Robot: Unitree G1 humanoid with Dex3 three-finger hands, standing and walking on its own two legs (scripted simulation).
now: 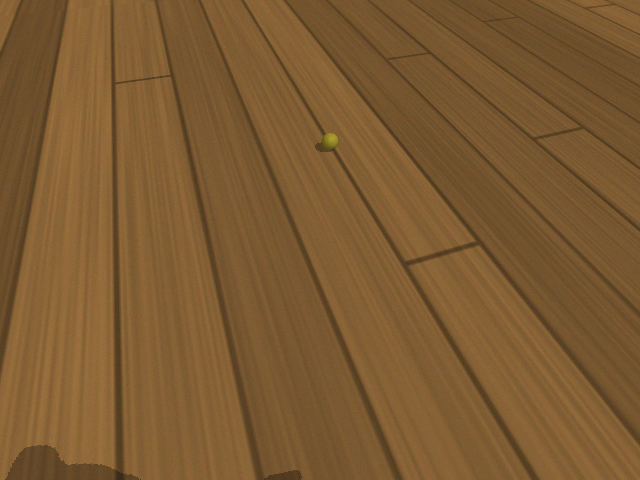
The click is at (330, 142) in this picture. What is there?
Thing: free ball
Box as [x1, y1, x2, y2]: [322, 133, 337, 149]
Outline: 327,133 322,138 322,144 325,148 332,149 337,144 337,137 333,133
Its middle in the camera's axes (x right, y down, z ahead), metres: +0.06 -0.49 +2.02
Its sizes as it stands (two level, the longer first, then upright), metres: 0.088 0.088 0.088
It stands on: the floor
